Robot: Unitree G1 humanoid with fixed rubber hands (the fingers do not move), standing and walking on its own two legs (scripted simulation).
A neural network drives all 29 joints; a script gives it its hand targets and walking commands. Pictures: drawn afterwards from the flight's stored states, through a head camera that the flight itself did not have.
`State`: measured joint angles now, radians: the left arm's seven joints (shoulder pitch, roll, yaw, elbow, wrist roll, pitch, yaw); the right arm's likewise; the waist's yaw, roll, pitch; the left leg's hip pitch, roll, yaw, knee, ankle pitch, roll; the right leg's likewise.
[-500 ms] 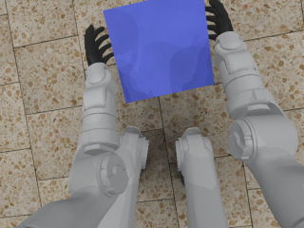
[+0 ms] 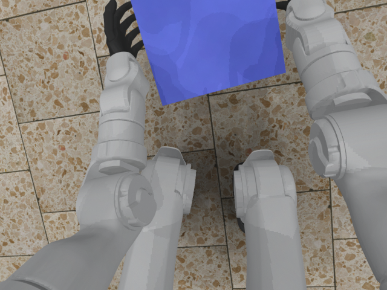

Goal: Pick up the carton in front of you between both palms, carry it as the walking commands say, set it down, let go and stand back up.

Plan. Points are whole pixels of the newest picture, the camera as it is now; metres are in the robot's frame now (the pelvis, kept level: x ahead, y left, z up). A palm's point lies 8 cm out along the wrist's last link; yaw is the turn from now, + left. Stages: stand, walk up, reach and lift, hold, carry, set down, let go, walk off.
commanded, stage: set down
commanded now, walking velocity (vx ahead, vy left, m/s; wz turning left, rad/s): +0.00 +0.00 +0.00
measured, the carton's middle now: (207, 38) +0.54 -0.01 -0.25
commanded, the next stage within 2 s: none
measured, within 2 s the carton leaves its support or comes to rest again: rests again in 0.48 s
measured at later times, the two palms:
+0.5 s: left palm (121, 49) +0.50 +0.14 -0.15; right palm (296, 0) +0.56 -0.16 -0.16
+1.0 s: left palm (125, 57) +0.49 +0.15 -0.18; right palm (298, 11) +0.55 -0.17 -0.19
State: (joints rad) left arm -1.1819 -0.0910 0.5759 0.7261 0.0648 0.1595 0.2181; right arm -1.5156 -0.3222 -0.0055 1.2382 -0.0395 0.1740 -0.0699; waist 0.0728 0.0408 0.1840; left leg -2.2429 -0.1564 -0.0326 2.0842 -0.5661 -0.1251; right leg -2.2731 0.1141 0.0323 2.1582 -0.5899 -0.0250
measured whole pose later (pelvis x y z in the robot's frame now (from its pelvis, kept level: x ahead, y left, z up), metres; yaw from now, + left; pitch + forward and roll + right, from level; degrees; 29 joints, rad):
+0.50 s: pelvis +0.00 +0.00 -0.01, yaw +1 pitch +40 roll +6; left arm -1.24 -0.05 0.66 0.80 0.15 0.15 0.11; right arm -1.53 -0.32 -0.16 1.23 -0.18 0.17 0.03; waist 0.06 0.06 0.21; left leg -2.25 -0.16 -0.02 2.12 -0.57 -0.11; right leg -2.28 0.09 0.03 2.20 -0.61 -0.03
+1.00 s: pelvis +0.01 +0.00 -0.02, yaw +1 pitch +38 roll +7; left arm -1.26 0.02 0.55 0.99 0.09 0.08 0.10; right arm -1.48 -0.38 -0.09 1.25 -0.10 0.09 0.04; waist 0.08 0.06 0.25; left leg -2.25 -0.13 0.01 2.16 -0.60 -0.10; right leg -2.28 0.06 0.03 2.24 -0.63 -0.05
